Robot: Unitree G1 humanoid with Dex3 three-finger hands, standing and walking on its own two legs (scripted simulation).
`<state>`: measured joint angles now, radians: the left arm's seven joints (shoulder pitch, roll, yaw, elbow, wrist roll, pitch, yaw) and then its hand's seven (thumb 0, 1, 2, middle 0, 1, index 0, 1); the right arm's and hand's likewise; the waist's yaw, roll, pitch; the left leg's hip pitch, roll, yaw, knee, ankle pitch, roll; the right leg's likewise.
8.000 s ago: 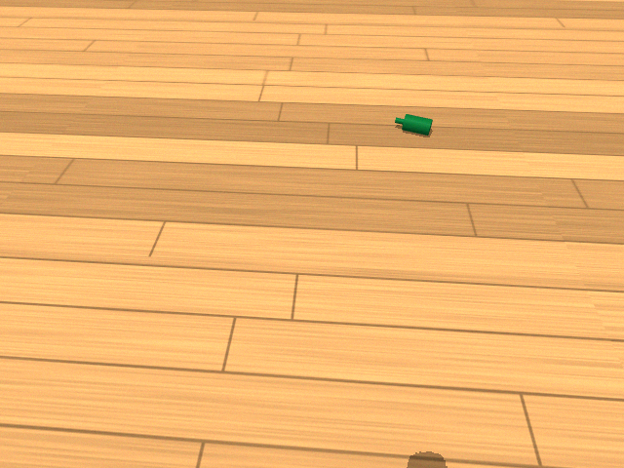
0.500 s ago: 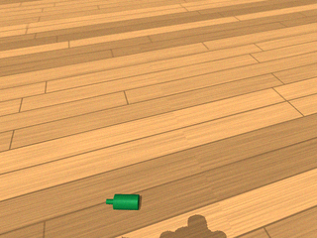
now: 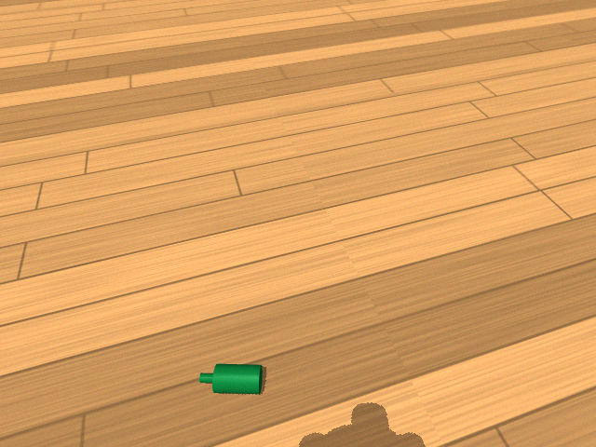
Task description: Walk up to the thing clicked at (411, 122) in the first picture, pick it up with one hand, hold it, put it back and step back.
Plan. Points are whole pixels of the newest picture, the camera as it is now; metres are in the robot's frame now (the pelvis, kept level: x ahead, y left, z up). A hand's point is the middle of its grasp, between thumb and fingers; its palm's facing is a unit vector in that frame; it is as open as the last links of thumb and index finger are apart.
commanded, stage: stand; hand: left
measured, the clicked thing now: (230, 378) +0.48 +0.25 -0.74
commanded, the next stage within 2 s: walk up in 0.52 s
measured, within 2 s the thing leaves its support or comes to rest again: neither
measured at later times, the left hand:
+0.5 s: hand out of the picture +0.08 +0.26 -0.16, palm faces -0.02 -0.94 -0.35, open 7.4 cm
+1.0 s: hand out of the picture +0.13 +0.20 -0.16, palm faces -0.02 -0.93 -0.36, open 7.4 cm
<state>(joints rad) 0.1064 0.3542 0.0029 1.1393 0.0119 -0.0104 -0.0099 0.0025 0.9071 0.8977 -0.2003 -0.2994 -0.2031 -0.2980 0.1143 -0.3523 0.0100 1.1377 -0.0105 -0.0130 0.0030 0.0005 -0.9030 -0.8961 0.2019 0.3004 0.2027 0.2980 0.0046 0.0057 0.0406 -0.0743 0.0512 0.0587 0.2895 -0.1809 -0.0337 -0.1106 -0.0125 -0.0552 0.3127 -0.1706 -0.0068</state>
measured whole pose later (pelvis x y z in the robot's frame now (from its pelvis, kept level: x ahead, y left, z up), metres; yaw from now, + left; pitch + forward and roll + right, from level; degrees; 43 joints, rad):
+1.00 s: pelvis +0.05 -0.06 -0.02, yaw +0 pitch -2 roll -1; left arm 0.18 0.34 0.04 0.96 0.03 -0.02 -0.01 0.00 0.90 0.90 -0.20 -0.30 -0.21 -0.30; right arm 0.22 -0.41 -0.04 0.99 -0.01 0.03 0.00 0.00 -0.91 -0.90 0.20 0.30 0.20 0.30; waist 0.01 0.04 0.12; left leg -0.33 0.02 -0.05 0.83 -0.51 0.01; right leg -0.22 -0.01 -0.06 0.52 -0.26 -0.01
